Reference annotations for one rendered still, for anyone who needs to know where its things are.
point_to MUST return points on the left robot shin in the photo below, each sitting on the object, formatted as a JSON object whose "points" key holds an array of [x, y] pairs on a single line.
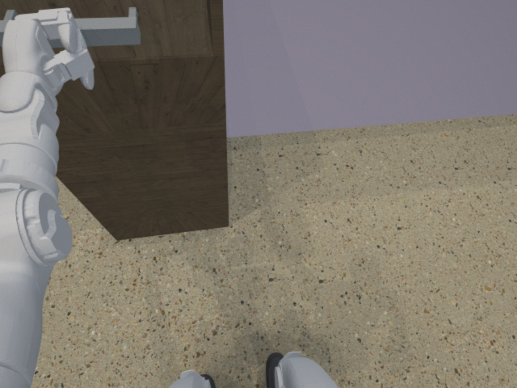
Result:
{"points": [[189, 373]]}

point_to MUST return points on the robot right foot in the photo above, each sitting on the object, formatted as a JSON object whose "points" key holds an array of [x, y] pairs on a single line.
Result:
{"points": [[272, 362]]}

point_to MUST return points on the left robot hand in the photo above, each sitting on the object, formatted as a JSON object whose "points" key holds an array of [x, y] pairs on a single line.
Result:
{"points": [[25, 48]]}

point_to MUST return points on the drawer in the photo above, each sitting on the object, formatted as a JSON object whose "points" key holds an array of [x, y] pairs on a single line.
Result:
{"points": [[168, 27]]}

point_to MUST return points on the left robot upper arm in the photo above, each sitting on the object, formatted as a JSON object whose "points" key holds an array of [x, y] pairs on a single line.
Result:
{"points": [[34, 235]]}

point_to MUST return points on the robot left forearm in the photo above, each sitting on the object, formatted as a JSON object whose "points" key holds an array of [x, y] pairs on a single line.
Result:
{"points": [[29, 149]]}

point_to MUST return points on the cabinet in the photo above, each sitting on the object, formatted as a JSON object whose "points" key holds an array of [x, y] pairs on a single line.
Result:
{"points": [[145, 151]]}

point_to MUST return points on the handle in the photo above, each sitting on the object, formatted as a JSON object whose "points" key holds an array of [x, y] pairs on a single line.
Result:
{"points": [[96, 31]]}

